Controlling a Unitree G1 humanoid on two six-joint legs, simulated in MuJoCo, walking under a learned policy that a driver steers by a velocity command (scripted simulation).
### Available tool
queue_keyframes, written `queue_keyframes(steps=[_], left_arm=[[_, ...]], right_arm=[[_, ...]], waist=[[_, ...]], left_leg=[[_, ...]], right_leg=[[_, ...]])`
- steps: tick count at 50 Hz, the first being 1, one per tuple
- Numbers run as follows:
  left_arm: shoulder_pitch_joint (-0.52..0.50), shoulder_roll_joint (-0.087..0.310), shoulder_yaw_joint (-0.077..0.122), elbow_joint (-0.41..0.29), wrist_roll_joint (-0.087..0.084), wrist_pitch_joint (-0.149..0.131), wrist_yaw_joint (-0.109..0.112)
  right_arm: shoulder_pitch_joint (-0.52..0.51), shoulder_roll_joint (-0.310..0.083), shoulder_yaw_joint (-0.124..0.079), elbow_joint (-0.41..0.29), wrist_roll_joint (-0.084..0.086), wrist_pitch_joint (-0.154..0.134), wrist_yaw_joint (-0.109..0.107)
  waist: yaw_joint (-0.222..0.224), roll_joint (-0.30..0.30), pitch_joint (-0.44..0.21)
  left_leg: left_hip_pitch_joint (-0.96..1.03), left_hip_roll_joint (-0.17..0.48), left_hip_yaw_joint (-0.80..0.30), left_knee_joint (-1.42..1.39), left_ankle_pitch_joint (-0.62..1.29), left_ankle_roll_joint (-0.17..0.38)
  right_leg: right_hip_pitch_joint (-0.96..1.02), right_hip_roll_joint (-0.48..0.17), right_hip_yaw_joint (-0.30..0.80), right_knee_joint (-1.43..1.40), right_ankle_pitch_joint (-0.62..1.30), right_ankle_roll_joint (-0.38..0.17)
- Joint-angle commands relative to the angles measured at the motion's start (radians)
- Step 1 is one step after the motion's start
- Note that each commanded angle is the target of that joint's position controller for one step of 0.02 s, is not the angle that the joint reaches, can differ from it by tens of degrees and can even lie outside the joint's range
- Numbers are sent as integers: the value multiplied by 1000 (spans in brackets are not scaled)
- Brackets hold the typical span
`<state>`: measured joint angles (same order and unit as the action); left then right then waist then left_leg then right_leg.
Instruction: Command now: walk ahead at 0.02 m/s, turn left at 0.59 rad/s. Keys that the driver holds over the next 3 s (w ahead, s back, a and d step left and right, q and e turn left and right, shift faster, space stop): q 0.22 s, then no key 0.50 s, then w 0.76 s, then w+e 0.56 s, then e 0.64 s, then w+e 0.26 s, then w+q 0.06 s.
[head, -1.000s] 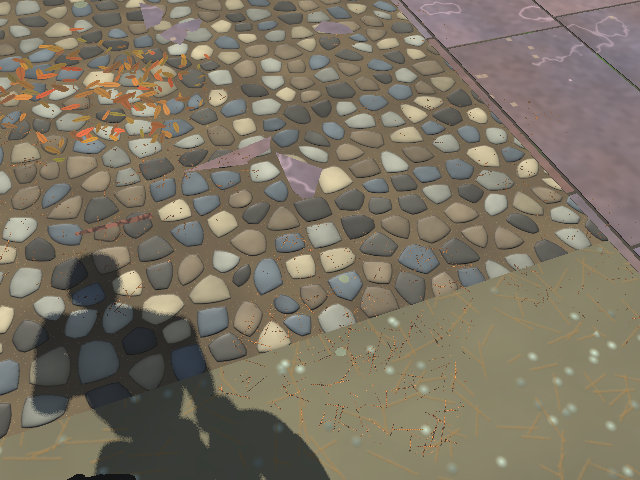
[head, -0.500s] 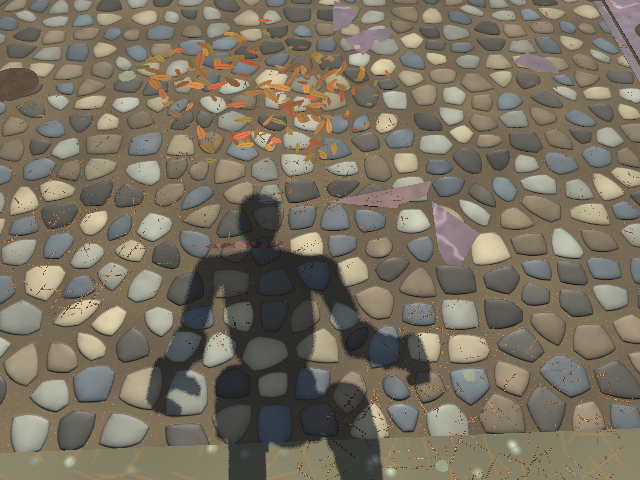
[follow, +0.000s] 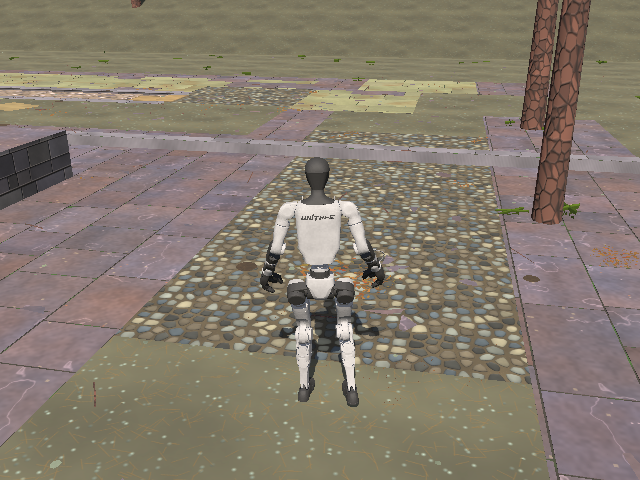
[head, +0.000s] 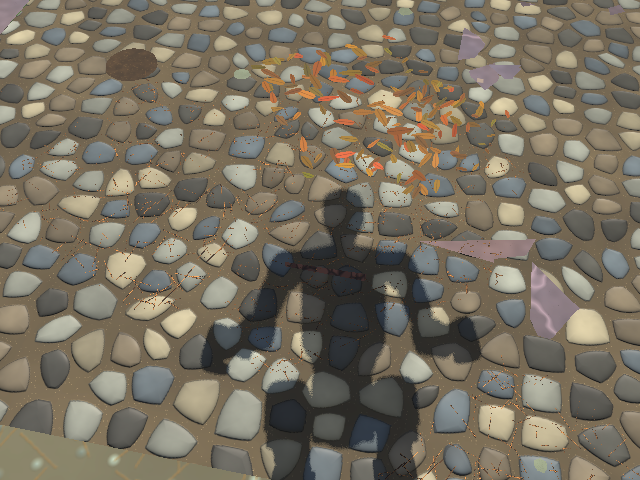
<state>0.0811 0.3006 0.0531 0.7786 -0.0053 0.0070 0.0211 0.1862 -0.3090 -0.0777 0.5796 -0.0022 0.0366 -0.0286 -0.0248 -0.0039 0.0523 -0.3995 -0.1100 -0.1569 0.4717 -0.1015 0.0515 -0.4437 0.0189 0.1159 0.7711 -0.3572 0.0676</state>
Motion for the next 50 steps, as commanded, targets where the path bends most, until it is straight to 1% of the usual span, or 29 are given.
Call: queue_keyframes(steps=[1, 4, 5, 6, 7, 8, 10, 11, 14, 16, 18, 20, 23, 24, 25, 26, 27, 28, 30, 32, 36, 38, 40, 41, 43, 46, 48, 49, 50], left_arm=[[29, 94, 28, -55, -4, -24, -8], [116, 106, 42, -28, -2, -36, -20], [143, 167, 58, -27, 13, -33, -15], [117, 258, 76, -28, 37, -23, -10], [73, 211, 67, -59, 58, -27, -9], [8, 157, 51, -85, 49, -30, 0], [-39, 106, 36, -98, 12, -27, 11], [-27, 102, 31, -97, 7, -24, 16], [64, 118, 33, -79, 16, -8, 19], [91, 142, 40, -72, 14, -2, 15], [76, 166, 47, -72, 7, 0, 6], [79, 181, 51, -64, -2, 2, -4], [69, 170, 41, -46, -24, 2, -10], [112, 144, 31, -24, -27, -5, -11], [143, 97, 13, -23, 4, -19, -18], [171, 36, -9, -35, 39, -36, -30], [96, 68, -4, -40, 32, -33, -21], [71, 90, 1, -41, 22, -29, -19], [66, 97, -1, -27, 26, -21, -13], [88, 126, 4, -9, 22, -20, -14], [102, 102, -1, 28, 19, -25, -14], [116, 91, -4, 47, 13, -24, -9], [87, 89, -1, 34, 1, -31, -5], [59, 90, 0, 18, -5, -41, -6], [36, 99, 7, -4, -20, -64, -17], [58, 90, 4, 5, -31, -93, -45], [168, 76, 4, 63, -20, -102, -57], [253, 80, 10, 105, -12, -101, -58], [343, 99, 18, 133, -11, -98, -54]], right_arm=[[-11, -160, -48, -77, 2, -3, -3], [-29, -151, -45, -82, 23, 9, -7], [-3, -116, -35, -84, 22, 10, -8], [10, -92, -31, -115, 28, 5, -5], [12, -175, -57, -103, 5, -8, -3], [34, -210, -73, -76, 10, -7, 2], [78, -162, -65, -34, 8, 13, -1], [80, -134, -56, -33, 11, 20, 2], [-10, -88, -32, -70, 23, 13, 4], [-40, -70, -19, -83, 15, 9, 5], [-47, -52, -6, -87, 9, 8, 10], [-38, -65, -6, -80, 13, 9, 12], [37, -61, -7, -35, 13, 9, 15], [42, -78, -10, -31, 10, 9, 14], [57, -125, -16, -39, 5, 10, 5], [-5, -177, -19, -58, -12, 15, -2], [-27, -95, 0, -56, -23, 3, 9], [-57, -66, 11, -48, -28, -9, 19], [-72, -72, 12, -33, -24, -25, 22], [-49, -64, 18, -21, -23, -30, 23], [-38, -64, 21, 1, -19, -30, 21], [-22, -74, 17, 11, -16, -23, 15], [25, -129, 0, 25, -5, -17, 11], [54, -146, -6, 36, 2, -21, 10], [94, -138, -7, 57, 8, -44, 8], [51, -119, -6, 55, 25, -63, 12], [-23, -129, -9, 43, 31, -57, 18], [-19, -111, -5, 47, 25, -55, 19], [-18, -62, 9, 46, 15, -58, 21]], waist=[[8, 177, -162], [54, 163, -161], [44, 54, -164], [-3, -249, -105], [18, -240, -92], [-8, -158, -88], [-15, -120, -67], [-7, -118, -57], [55, -137, -59], [75, -157, -88], [76, -178, -104], [78, -194, -109], [32, -169, -106], [30, -139, -109], [47, -20, -174], [103, 201, -180], [45, 177, -179], [53, 152, -146], [48, 170, -111], [43, 117, -71], [44, 59, -55], [34, 70, -68], [1, 132, 0], [-14, 161, 40], [-21, 199, 58], [11, 142, 30], [81, 108, -23], [113, 88, -55], [142, 39, -71]], left_leg=[[155, 243, -337, -147, -105, 153], [112, 191, -334, -84, -110, 96], [10, 123, -260, 40, -260, 43], [-201, -54, -25, 256, -463, -19], [-225, -2, -15, 507, -498, -67], [-201, 23, -24, 616, -429, -78], [-224, 34, 5, 728, -322, -112], [-236, 42, 21, 766, -303, -126], [-250, 60, 69, 641, -286, -150], [-205, 83, 78, 515, -313, -156], [-92, 104, 116, 380, -345, -148], [-1, 99, 154, 267, -338, -138], [174, 80, 188, -71, -109, -86], [280, 96, 155, -178, 12, -55], [440, 218, 12, -146, 246, -22], [446, 368, -126, -77, 442, 86], [333, 376, -130, -94, 298, 158], [300, 323, -96, -106, 180, 133], [263, 250, -44, -105, 48, 60], [212, 219, -26, -111, 6, 29], [213, 198, -9, -92, 14, 22], [215, 192, -27, -131, -250, 40], [200, 265, -162, -230, -594, 107], [193, 315, -243, -273, -658, 143], [235, 392, -343, -303, -610, 188], [274, 381, -267, -287, -453, 172], [136, 293, -115, -228, -327, 127], [57, 251, -60, -160, -318, 105], [-37, 201, 0, -35, -317, 66]], right_leg=[[58, 20, -17, -90, 0, -18], [219, 6, -43, -360, 142, -66], [317, -148, 79, -439, 145, -119], [333, -349, 323, -499, 258, -261], [252, -440, 408, -520, 311, -349], [231, -389, 308, -496, 329, -319], [262, -283, 145, -465, 331, -250], [271, -268, 99, -462, 375, -254], [365, -249, 45, -455, 449, -284], [422, -269, 39, -435, 503, -296], [391, -277, 15, -426, 542, -298], [365, -286, 16, -413, 579, -300], [324, -266, 1, -351, 569, -262], [269, -245, -14, -333, 502, -207], [176, -191, -65, -253, 332, -124], [72, -99, -156, -202, 22, -40], [127, -96, -126, -206, -58, -9], [153, -94, -125, -234, 12, -5], [193, -96, -116, -302, 187, -2], [226, -100, -115, -316, 227, -12], [244, -97, -114, -346, 237, -13], [229, -58, -165, -300, 100, -15], [88, -19, -202, -173, -35, -33], [21, -24, -185, -116, -74, -51], [-93, -73, -111, 25, -160, -97], [-74, -103, -98, -57, -152, -147], [215, -43, -174, -245, 100, -143], [370, -4, -201, -273, 175, -123], [493, -42, -137, -296, 138, -128]])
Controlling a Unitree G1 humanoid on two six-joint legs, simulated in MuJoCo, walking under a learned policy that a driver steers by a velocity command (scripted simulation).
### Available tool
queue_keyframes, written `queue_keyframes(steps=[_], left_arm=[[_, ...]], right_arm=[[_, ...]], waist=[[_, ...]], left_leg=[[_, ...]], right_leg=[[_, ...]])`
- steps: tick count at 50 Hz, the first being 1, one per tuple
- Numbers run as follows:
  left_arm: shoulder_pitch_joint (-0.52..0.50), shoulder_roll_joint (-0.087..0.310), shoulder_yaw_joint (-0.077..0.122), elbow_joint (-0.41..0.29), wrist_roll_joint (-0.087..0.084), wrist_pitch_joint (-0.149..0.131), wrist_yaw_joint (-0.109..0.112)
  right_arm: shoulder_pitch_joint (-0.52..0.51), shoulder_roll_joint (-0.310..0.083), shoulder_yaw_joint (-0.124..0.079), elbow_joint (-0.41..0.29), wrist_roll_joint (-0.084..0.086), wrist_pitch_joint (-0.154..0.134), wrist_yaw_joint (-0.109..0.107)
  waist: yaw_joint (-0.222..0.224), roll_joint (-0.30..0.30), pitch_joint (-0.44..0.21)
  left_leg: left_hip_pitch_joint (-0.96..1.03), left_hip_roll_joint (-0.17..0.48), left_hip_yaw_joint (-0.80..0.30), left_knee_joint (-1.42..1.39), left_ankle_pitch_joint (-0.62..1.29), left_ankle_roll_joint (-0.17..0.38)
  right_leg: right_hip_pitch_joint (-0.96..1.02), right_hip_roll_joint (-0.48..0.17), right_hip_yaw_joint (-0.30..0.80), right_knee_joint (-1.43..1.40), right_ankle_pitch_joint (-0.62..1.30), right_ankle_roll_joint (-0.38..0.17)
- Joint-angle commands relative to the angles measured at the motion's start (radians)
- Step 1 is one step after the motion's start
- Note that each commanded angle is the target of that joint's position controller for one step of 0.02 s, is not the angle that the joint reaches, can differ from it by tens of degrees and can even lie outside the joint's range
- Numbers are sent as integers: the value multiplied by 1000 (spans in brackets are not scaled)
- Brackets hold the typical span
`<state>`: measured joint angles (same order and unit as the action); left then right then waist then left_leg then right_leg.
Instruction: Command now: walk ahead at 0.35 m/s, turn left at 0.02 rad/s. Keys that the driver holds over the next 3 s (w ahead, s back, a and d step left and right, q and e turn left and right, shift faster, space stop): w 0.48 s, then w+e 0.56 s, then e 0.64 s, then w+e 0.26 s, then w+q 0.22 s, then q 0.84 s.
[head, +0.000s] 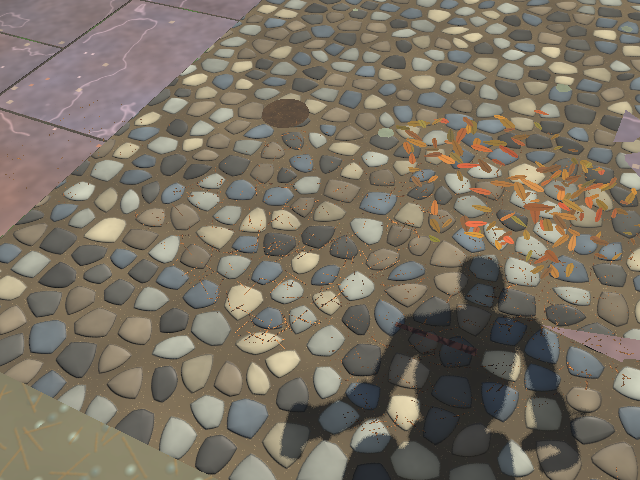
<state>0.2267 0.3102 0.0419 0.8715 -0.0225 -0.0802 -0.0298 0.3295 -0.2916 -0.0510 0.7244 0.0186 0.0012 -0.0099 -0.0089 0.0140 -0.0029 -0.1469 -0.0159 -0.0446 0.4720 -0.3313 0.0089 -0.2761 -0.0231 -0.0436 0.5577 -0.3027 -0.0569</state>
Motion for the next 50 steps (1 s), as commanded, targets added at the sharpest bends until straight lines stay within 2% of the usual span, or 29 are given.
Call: queue_keyframes(steps=[1, 2, 3, 4, 5, 6, 8, 11, 15, 19, 21, 23, 24, 25, 26, 27, 28, 29, 30, 31, 32, 34, 36, 38, 41, 43, 46, 48, 50], left_arm=[[288, 176, 45, 39, 9, -12, 8], [293, 251, 59, 28, 22, -20, -1], [209, 188, 41, 0, 21, -28, 2], [158, 141, 29, -18, 18, -31, 7], [127, 132, 25, -30, 21, -31, 8], [118, 118, 19, -33, 22, -29, 9], [144, 92, 8, -28, 26, -24, 11], [184, 98, 6, -15, 23, -15, 18], [219, 107, 3, -3, 21, -1, 36], [270, 119, 9, 23, 11, 9, 39], [268, 128, 16, 28, 7, 16, 41], [250, 156, 29, 22, 10, 23, 46], [235, 165, 33, 18, 15, 32, 48], [219, 154, 28, 8, 21, 37, 49], [227, 95, 7, -25, 46, 31, 51], [385, -42, -28, -19, 21, 13, 36], [258, 112, 10, -22, -14, -4, 30], [155, 141, 25, -61, -38, -11, 28], [113, 114, 22, -69, -32, -13, 36], [112, 98, 27, -65, -17, -6, 40], [153, 77, 28, -54, -15, 9, 40], [179, 41, 26, -49, -15, 35, 43], [132, 34, 28, -77, -8, 52, 48], [74, 36, 28, -106, -2, 49, 46], [-21, 20, 19, -139, 0, 31, 23], [-105, 2, 9, -173, 3, 26, 7], [-189, 5, 6, -230, 1, 26, -14], [-202, 20, 12, -262, 0, 28, -27], [-133, 61, 34, -269, 0, 36, -31]], right_arm=[[-176, 1, 7, -124, -20, -32, 6], [-173, -53, -10, -161, 7, -50, -3], [-148, -106, -25, -142, 28, -64, -5], [-135, -119, -29, -123, 27, -74, 1], [-130, -111, -30, -105, 13, -80, 3], [-143, -108, -33, -101, 1, -82, 6], [-146, -81, -30, -92, -5, -81, 19], [-197, -49, -22, -111, -7, -75, 24], [-342, -8, 0, -156, 0, -88, 41], [-440, -11, 4, -186, 9, -101, 64], [-451, -27, 0, -195, 9, -108, 73], [-375, -71, -18, -177, 4, -107, 69], [-256, -108, -36, -144, 3, -103, 61], [-86, -146, -55, -97, 1, -98, 46], [102, -219, -71, -58, -16, -88, 27], [91, -223, -64, -44, -25, -94, 40], [53, -118, -44, -48, -17, -93, 33], [-24, -94, -34, -45, -13, -94, 28], [-79, -81, -30, -37, -14, -100, 30], [-116, -59, -27, -30, -22, -108, 33], [-136, -47, -26, -21, -32, -117, 35], [-152, -38, -29, 4, -28, -134, 39], [-158, -59, -35, 29, -29, -143, 37], [-143, -78, -40, 48, -33, -142, 29], [-131, -107, -43, 62, -31, -132, 16], [-88, -130, -48, 78, -24, -122, 10], [-29, -153, -55, 104, -10, -93, 5], [-28, -170, -61, 109, -1, -73, 2], [-54, -200, -68, 98, 3, -56, -6]], waist=[[146, -205, -31], [135, -308, -1], [99, -186, 73], [76, -150, 114], [63, -116, 107], [58, -102, 110], [58, -113, 82], [67, -92, 70], [105, -93, 110], [115, -88, 150], [89, -97, 140], [26, -134, 55], [-42, -146, -32], [-128, -135, -139], [-171, 17, -310], [-62, 266, -456], [-113, 133, -323], [-91, 92, -146], [-54, 5, -67], [-21, 9, -23], [14, 47, -22], [37, 52, 3], [42, 49, 52], [29, 39, 73], [-5, 18, 81], [-45, -2, 95], [-74, -4, 110], [-57, 15, 97], [1, 59, 23]], left_leg=[[-444, -6, 19, 308, -140, 21], [-610, -53, -13, 534, -280, 5], [-684, 20, -80, 644, -207, 20], [-716, 57, -70, 661, -96, 36], [-709, 84, -52, 646, -9, 42], [-697, 105, -46, 614, 59, 39], [-644, 114, -8, 577, 158, 24], [-648, 109, 32, 483, 241, -9], [-551, 80, 80, 218, 397, -24], [-528, 53, 83, 77, 414, 2], [-511, 41, 79, 40, 363, 36], [-380, -7, 103, 37, 291, 76], [-227, -37, 124, 30, 278, 106], [56, -5, 90, 24, 329, 143], [408, 225, -169, 80, 310, 199], [657, 443, -666, -64, 53, 352], [523, 401, -631, -157, -60, 291], [352, 368, -449, -194, -12, 245], [206, 329, -337, -232, 109, 223], [110, 288, -240, -264, 186, 207], [45, 264, -171, -298, 214, 197], [-30, 252, -85, -347, 260, 206], [-69, 251, -10, -376, 303, 205], [-48, 240, 51, -386, 340, 202], [-9, 210, 151, -381, 399, 176], [47, 231, 179, -374, 416, 172], [193, 276, 200, -320, 478, 161], [263, 298, 219, -252, 627, 142], [291, 297, 246, -96, 955, 116]], right_leg=[[412, -227, 369, -259, -112, -82], [395, -384, 734, -397, -316, -224], [357, -385, 720, -411, -420, -231], [340, -339, 616, -407, -378, -192], [332, -297, 526, -409, -275, -160], [325, -267, 448, -412, -142, -138], [312, -209, 314, -417, 94, -115], [316, -180, 202, -417, 367, -118], [249, -145, 112, -454, 401, -99], [318, -194, 109, -441, 424, -115], [386, -223, 106, -390, 553, -109], [440, -230, 97, -264, 893, -91], [440, -213, 80, -120, 1053, -79], [305, -179, 71, 88, 1032, -51], [43, -101, 55, 415, 591, -30], [-296, 87, 153, 716, -273, 11], [-384, 29, 224, 788, -246, 3], [-414, -16, 186, 764, -142, -1], [-379, -61, 166, 721, -60, 7], [-341, -87, 165, 675, -7, 16], [-276, -112, 174, 658, 30, 23], [-253, -126, 164, 634, 43, 39], [-313, -135, 170, 586, 91, 54], [-374, -135, 178, 488, 194, 66], [-360, -119, 121, 275, 359, 61], [-368, -109, 73, 181, 395, 52], [-434, -94, 41, 99, 339, 27], [-423, -67, 8, 72, 252, -2], [-291, 4, -50, 77, 144, -43]])
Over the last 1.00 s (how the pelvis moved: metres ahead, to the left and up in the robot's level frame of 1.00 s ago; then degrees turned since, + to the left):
0.05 -0.02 0.00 14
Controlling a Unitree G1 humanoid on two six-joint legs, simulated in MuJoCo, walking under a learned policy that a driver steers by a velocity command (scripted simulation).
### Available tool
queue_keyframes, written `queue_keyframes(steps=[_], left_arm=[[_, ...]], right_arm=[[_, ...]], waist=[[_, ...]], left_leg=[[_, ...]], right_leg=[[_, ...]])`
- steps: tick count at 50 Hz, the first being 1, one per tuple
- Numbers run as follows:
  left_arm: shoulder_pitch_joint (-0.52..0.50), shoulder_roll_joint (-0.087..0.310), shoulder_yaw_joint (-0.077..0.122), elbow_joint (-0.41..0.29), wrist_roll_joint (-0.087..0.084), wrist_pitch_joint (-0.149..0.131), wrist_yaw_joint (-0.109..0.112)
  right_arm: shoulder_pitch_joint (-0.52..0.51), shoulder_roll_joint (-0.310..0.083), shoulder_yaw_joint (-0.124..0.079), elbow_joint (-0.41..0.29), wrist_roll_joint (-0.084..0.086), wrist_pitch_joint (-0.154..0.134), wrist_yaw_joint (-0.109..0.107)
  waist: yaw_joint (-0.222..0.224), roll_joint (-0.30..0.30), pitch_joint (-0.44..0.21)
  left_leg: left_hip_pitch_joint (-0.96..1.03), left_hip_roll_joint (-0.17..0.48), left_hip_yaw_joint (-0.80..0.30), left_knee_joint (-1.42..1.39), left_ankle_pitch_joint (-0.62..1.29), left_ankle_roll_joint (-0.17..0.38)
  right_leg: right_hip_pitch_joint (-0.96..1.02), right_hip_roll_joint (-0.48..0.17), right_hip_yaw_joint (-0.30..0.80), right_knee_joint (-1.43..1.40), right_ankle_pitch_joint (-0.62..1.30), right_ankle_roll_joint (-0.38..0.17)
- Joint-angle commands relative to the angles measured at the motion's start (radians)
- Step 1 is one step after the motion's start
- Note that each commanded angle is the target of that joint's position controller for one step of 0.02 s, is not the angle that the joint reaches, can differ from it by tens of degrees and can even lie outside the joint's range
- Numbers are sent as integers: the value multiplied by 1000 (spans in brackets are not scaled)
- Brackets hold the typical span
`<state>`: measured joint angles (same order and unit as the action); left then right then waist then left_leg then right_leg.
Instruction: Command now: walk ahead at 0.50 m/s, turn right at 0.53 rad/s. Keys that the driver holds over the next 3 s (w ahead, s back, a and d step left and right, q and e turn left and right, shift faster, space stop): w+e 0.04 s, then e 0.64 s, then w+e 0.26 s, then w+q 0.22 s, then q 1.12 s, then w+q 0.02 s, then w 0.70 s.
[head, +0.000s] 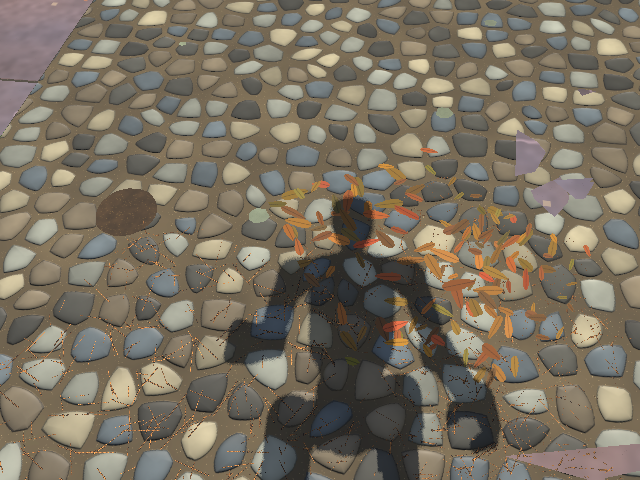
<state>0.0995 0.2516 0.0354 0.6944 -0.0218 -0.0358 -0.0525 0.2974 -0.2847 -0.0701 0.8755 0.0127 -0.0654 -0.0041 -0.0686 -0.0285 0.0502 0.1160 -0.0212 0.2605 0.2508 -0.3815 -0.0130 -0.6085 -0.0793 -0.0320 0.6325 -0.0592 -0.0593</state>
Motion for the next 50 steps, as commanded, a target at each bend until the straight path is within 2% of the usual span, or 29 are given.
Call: queue_keyframes(steps=[1, 2, 3, 4, 5, 6, 7, 8, 9, 11, 15, 21, 25, 26, 27, 28, 29, 30, 31, 32, 34, 36, 39, 43, 46, 47, 48, 49, 50], left_arm=[[102, 157, 63, -72, -3, -4, -6], [273, 213, 97, -32, -5, 1, 8], [364, 320, 129, -16, 0, 11, 32], [286, 362, 124, -67, 15, -1, 29], [272, 269, 96, -88, 23, -12, 19], [228, 227, 83, -91, 25, -21, 17], [175, 205, 80, -89, 12, -24, 17], [133, 174, 72, -99, 6, -22, 24], [109, 171, 68, -114, 17, -19, 30], [100, 194, 76, -114, 23, -17, 39], [117, 216, 83, -100, 7, 9, 70], [136, 214, 82, -98, 8, 51, 92], [80, 195, 74, -121, 4, 57, 96], [80, 168, 66, -132, 9, 55, 95], [130, 111, 49, -140, 29, 52, 94], [230, 128, 53, -156, 14, 53, 93], [276, 222, 76, -118, 19, 56, 91], [221, 260, 92, -102, 7, 68, 91], [197, 246, 94, -93, 1, 84, 96], [174, 234, 92, -106, 4, 95, 97], [156, 174, 75, -122, -3, 103, 90], [126, 146, 64, -142, -4, 97, 83], [82, 138, 54, -168, 5, 80, 64], [111, 150, 57, -150, 7, 63, 45], [200, 139, 62, -105, 4, 58, 37], [273, 145, 70, -67, 2, 57, 40], [367, 161, 78, -35, -1, 52, 47], [418, 260, 89, -51, 13, 40, 57], [388, 280, 91, -75, 27, 12, 49]], right_arm=[[-36, -215, -51, -59, 10, 20, -16], [-52, -201, -42, -67, 12, 23, -20], [-9, -120, -16, -101, -15, 12, -21], [36, -47, 14, -141, -24, -22, -6], [-56, -149, -7, -147, 3, -49, 10], [-108, -150, -5, -169, 23, -59, 12], [-114, -136, -3, -162, 6, -58, 2], [-111, -152, -12, -155, -13, -47, -7], [-100, -153, -15, -156, -16, -31, -8], [-73, -121, -8, -154, -25, -7, -13], [-138, -91, 6, -173, -28, 11, -21], [-268, -106, 5, -209, -14, 14, -5], [-210, -133, -15, -201, -15, -9, 2], [-176, -159, -23, -199, -26, -16, -2], [-152, -216, -33, -209, -41, -12, -13], [-115, -232, -37, -180, -61, 6, -10], [-136, -173, -27, -202, -34, 11, -9], [-161, -122, -14, -216, -29, 17, -12], [-193, -109, -9, -224, -29, 27, -14], [-218, -108, -7, -227, -21, 35, -18], [-225, -122, -10, -219, -31, 50, -27], [-182, -134, -17, -206, -27, 57, -35], [-164, -177, -34, -199, -11, 52, -33], [-178, -214, -49, -194, 8, 36, -9], [-192, -204, -48, -181, 28, 37, 6], [-186, -170, -39, -174, 24, 37, 8], [-192, -96, -15, -174, 8, 32, 18], [-231, -4, 18, -222, -27, 20, 35], [-279, -98, -7, -245, 5, -2, 36]], waist=[[125, 109, -94], [218, 83, -180], [212, -97, -269], [116, -247, -407], [181, -99, -423], [158, -53, -293], [111, 49, -190], [83, 46, -151], [58, 25, -135], [36, 11, -140], [49, -35, -169], [97, -90, -164], [44, -130, -142], [35, -95, -165], [63, 89, -228], [121, 338, -256], [108, 246, -245], [86, 167, -200], [91, 119, -171], [89, 121, -139], [87, 163, -109], [54, 197, -132], [28, 209, -142], [44, 196, -115], [99, 162, -97], [124, 125, -102], [155, 3, -104], [159, -266, -91], [172, -201, -41]], left_leg=[[4, 287, -45, 284, 1102, 122], [-115, 247, -23, 517, 1030, 86], [-432, 155, -18, 866, 551, 26], [-753, -66, -214, 1186, -231, -26], [-825, -2, -375, 1220, -207, -5], [-836, 37, -362, 1170, -142, 12], [-821, 79, -347, 1076, -86, 7], [-775, 109, -341, 1001, -48, 2], [-713, 113, -342, 976, -20, -7], [-673, 96, -326, 897, 22, -41], [-664, 48, -319, 668, 167, -85], [-619, -6, -354, 422, 250, -80], [-488, -10, -360, 186, 303, -26], [-358, 70, -401, 124, 472, 12], [-179, 279, -579, 141, 805, 98], [-68, 460, -863, 125, 938, 291], [-87, 465, -864, 124, 812, 318], [-134, 394, -711, 139, 721, 274], [-186, 331, -613, 129, 622, 237], [-231, 312, -569, 109, 552, 230], [-298, 248, -450, 64, 505, 222], [-253, 252, -425, 13, 279, 230], [-244, 295, -430, -42, 60, 234], [-326, 314, -366, -71, -24, 212], [-390, 299, -301, -3, -118, 171], [-454, 263, -256, 84, -153, 141], [-607, 198, -175, 311, -143, 86], [-912, 68, -115, 691, -225, 0], [-1041, 55, -258, 817, -196, 19]], right_leg=[[182, 105, -81, -9, -126, -69], [439, 139, -64, -77, -68, -110], [751, -50, 256, -99, 0, -198], [974, -277, 825, -252, 59, -397], [965, -271, 758, -284, 178, -356], [836, -233, 574, -261, 332, -315], [689, -173, 446, -256, 414, -268], [586, -141, 375, -271, 443, -241], [499, -120, 350, -294, 482, -234], [424, -95, 305, -306, 592, -239], [400, -36, 251, -267, 586, -194], [430, -35, 370, -199, 335, -137], [453, -4, 477, -103, 201, -90], [402, 42, 453, -28, 95, -51], [277, 145, 325, 189, -260, 4], [67, 248, 224, 372, -701, 61], [23, 169, 230, 540, -648, 102], [8, 142, 210, 607, -566, 122], [11, 124, 187, 624, -507, 136], [6, 105, 176, 624, -458, 146], [54, 97, 109, 557, -393, 152], [41, 73, 68, 452, -362, 147], [82, 33, 42, 296, -356, 119], [242, 37, -17, 102, -324, 58], [404, 67, -70, -111, -231, 4], [509, 96, -76, -153, -245, -16], [667, 23, 71, -237, -330, -59], [782, -236, 523, -364, -465, -177], [681, -327, 708, -471, -583, -285]])
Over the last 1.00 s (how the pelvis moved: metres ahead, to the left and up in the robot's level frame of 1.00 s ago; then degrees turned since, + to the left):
0.51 -0.03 -0.01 -14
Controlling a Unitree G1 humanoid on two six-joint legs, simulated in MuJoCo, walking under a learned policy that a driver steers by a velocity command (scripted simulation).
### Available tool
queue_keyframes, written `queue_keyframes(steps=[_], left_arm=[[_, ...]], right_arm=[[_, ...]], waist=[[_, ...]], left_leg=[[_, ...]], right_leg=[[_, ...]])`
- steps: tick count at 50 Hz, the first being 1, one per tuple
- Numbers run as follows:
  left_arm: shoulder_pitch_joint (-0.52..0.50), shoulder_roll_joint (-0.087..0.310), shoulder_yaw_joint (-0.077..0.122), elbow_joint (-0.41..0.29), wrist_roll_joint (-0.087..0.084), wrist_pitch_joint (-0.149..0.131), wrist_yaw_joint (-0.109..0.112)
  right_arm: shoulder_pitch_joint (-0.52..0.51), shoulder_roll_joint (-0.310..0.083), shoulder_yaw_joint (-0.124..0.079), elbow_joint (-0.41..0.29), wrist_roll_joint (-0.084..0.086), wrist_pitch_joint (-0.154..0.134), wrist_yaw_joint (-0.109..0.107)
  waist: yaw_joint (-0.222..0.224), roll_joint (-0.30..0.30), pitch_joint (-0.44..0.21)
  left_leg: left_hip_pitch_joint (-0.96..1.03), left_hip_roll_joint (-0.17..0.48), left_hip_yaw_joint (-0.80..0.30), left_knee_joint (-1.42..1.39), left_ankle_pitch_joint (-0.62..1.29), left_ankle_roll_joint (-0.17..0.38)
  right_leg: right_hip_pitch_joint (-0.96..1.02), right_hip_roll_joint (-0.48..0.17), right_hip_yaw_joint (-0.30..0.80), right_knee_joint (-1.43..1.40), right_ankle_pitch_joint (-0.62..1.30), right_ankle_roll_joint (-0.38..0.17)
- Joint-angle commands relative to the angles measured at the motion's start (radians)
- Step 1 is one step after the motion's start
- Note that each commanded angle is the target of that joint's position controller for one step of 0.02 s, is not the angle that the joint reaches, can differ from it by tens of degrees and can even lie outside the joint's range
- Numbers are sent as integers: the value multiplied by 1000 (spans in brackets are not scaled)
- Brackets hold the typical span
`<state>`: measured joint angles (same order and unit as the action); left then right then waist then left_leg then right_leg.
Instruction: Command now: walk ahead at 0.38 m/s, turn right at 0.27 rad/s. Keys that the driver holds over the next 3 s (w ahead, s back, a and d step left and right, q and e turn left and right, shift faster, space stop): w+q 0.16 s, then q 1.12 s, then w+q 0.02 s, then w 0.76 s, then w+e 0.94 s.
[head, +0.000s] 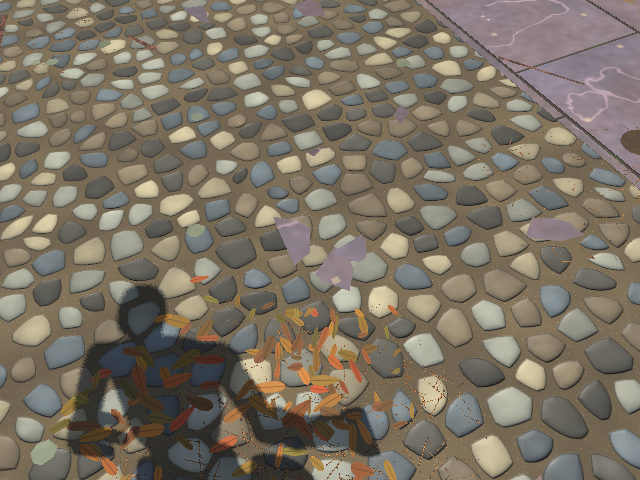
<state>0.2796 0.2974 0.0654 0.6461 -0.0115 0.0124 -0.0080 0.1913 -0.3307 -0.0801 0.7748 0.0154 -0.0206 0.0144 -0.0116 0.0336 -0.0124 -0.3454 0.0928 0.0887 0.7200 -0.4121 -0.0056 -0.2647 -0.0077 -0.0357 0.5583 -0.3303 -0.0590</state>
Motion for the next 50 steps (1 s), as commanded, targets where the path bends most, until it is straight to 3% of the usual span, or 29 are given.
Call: queue_keyframes(steps=[1, 2, 4, 7, 9, 11, 13, 16, 19, 20, 21, 22, 23, 24, 25, 26, 28, 31, 33, 36, 39, 41, 42, 43, 44, 45, 46, 48, 50], left_arm=[[160, 184, 45, -30, 16, -59, 4], [124, 144, 31, -28, 14, -75, 4], [79, 124, 19, -30, 13, -80, 10], [109, 117, 18, -13, 26, -88, 22], [102, 112, 17, -3, 34, -89, 27], [73, 118, 17, 4, 35, -88, 35], [109, 131, 21, 33, 24, -85, 47], [100, 157, 31, 48, 10, -68, 62], [45, 177, 39, 27, 8, -45, 80], [26, 173, 35, 15, 4, -50, 76], [107, 60, 2, -12, 47, -65, 60], [231, 35, -21, -16, 38, -80, 39], [139, 149, 4, -1, 10, -85, 24], [40, 160, 7, -40, -7, -82, 24], [6, 147, 7, -39, 6, -72, 36], [-1, 150, 12, -45, 17, -56, 47], [37, 118, 6, -40, 24, -34, 52], [40, 79, -6, -35, 35, -32, 67], [19, 81, -6, -38, 31, -27, 67], [-40, 81, -3, -58, 22, -28, 57], [-56, 86, 5, -67, 13, -48, 43], [-8, 89, 16, -53, 11, -62, 36], [11, 148, 33, -56, 24, -63, 41], [-36, 248, 57, -69, 57, -47, 45], [-39, 209, 52, -79, 81, -47, 43], [-78, 150, 34, -98, 73, -48, 47], [-120, 117, 26, -101, 53, -45, 50], [-145, 95, 17, -103, 28, -39, 57], [-119, 97, 19, -93, 36, -29, 62]], right_arm=[[-171, -102, -12, -137, 28, -58, 22], [-144, -106, -14, -112, 24, -63, 26], [-112, -99, -16, -72, 0, -62, 30], [-96, -54, -4, -50, 10, -53, 37], [-122, -30, 4, -61, 15, -47, 35], [-162, -2, 16, -78, 6, -51, 42], [-225, 22, 28, -107, -5, -54, 55], [-211, -8, 19, -127, -5, -56, 78], [14, -96, -22, -87, -7, -55, 75], [115, -130, -38, -74, -8, -54, 55], [157, -208, -45, -80, -19, -48, 31], [131, -237, -43, -113, -39, -52, 29], [97, -183, -41, -141, -25, -35, 23], [23, -140, -29, -151, -6, -28, 17], [-25, -105, -18, -156, 9, -19, 11], [-58, -95, -15, -163, 9, -11, 5], [-89, -104, -21, -166, -13, -2, 2], [-77, -132, -35, -158, -17, 4, -12], [-89, -143, -40, -163, -5, 21, -25], [-102, -139, -40, -171, -1, 45, -36], [-87, -133, -38, -173, -1, 57, -35], [-92, -112, -31, -177, 9, 66, -37], [-53, -69, -18, -176, 7, 66, -37], [-27, -25, -10, -199, 4, 58, -34], [-30, -109, -33, -204, -10, 42, -30], [-13, -157, -53, -181, 1, 44, -28], [9, -149, -57, -154, 7, 56, -33], [24, -100, -48, -143, 5, 80, -39], [-21, -63, -35, -170, 13, 84, -36]], waist=[[93, -213, 91], [70, -197, 109], [50, -165, 93], [53, -125, 58], [58, -111, 88], [62, -126, 111], [89, -122, 117], [68, -147, 79], [-47, -171, -71], [-114, -119, -123], [-52, 138, -244], [-1, 205, -470], [-74, 32, -472], [-56, -1, -302], [-20, -88, -172], [8, -72, -104], [51, 11, -50], [45, 36, -107], [35, 49, -144], [12, 95, -121], [-2, 130, -113], [36, 131, -107], [26, 44, -116], [-30, -263, -68], [-6, -325, -85], [-12, -232, -74], [-25, -174, -50], [-17, -159, -30], [11, -183, -23]], left_leg=[[-624, -6, -126, 379, -46, 31], [-621, 15, -133, 362, 65, 38], [-548, 34, -134, 313, 206, 22], [-498, 3, -127, 287, 348, -7], [-456, -32, -140, 178, 413, -19], [-332, -60, -85, 13, 502, -19], [-268, -75, -41, -73, 549, -12], [-241, -115, -10, -144, 472, 23], [-7, -191, 13, -180, 393, 86], [180, -177, -37, -282, 541, 125], [527, 65, -322, -153, 1008, 233], [774, 314, -815, -201, 1044, 487], [675, 254, -716, -286, 821, 442], [519, 199, -601, -328, 657, 389], [341, 146, -527, -374, 546, 339], [196, 114, -492, -407, 490, 321], [7, 54, -428, -445, 485, 302], [-15, 33, -390, -405, 632, 292], [-14, 17, -403, -396, 476, 261], [-38, -7, -454, -403, 198, 223], [10, 0, -526, -357, 191, 204], [6, -32, -540, -282, 218, 157], [-61, -88, -485, -166, 91, 101], [-261, -253, -270, 51, -133, 35], [-295, -209, -230, 306, -213, -7], [-288, -178, -245, 424, -149, -24], [-287, -167, -223, 478, -87, -45], [-309, -153, -194, 549, -3, -80], [-305, -140, -141, 475, 39, -99]], right_leg=[[328, -372, 625, -410, -308, -258], [323, -326, 515, -397, -206, -214], [307, -259, 333, -401, 60, -146], [307, -220, 155, -403, 348, -111], [263, -195, 56, -412, 428, -91], [183, -160, -44, -413, 542, -60], [181, -177, -74, -393, 637, -46], [291, -206, -90, -270, 874, -32], [319, -197, -96, 55, 1126, 2], [215, -148, -112, 273, 991, 44], [-105, -41, -90, 626, 100, 96], [-363, 122, 108, 950, -412, 142], [-369, 52, 211, 974, -305, 123], [-408, 19, 181, 905, -227, 108], [-407, -16, 155, 819, -174, 111], [-360, -34, 152, 742, -137, 116], [-247, -35, 126, 613, -114, 127], [-208, -15, 106, 456, -77, 155], [-189, -10, 116, 386, -1, 161], [-167, 7, 123, 274, 51, 156], [-127, 26, 123, 125, 34, 136], [-2, 26, 107, -110, 137, 104], [96, -116, 216, -196, 148, 54], [131, -336, 475, -252, 294, -85], [74, -430, 600, -272, 356, -197], [56, -386, 509, -252, 350, -190], [48, -310, 387, -232, 337, -141], [67, -245, 257, -214, 380, -107], [98, -217, 177, -219, 408, -114]])
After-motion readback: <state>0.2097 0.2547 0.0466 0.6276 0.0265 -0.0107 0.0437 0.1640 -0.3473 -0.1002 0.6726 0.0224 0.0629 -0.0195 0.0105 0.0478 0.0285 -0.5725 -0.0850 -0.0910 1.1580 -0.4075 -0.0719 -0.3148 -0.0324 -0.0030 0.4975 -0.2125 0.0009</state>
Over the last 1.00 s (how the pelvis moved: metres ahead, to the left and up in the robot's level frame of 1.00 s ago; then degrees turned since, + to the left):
0.28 -0.06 0.01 -36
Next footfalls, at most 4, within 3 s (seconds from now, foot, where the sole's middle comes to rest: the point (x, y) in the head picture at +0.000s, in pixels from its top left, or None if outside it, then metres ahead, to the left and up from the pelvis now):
0.40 left None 0.34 0.10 -0.77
0.84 right None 0.41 -0.12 -0.77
1.26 left None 0.23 0.08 -0.77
1.74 right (347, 473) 0.52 0.01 -0.77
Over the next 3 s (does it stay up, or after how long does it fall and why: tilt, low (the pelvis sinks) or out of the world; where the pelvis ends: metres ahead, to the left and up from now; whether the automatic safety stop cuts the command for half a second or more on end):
stays up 0.89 0.40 0.01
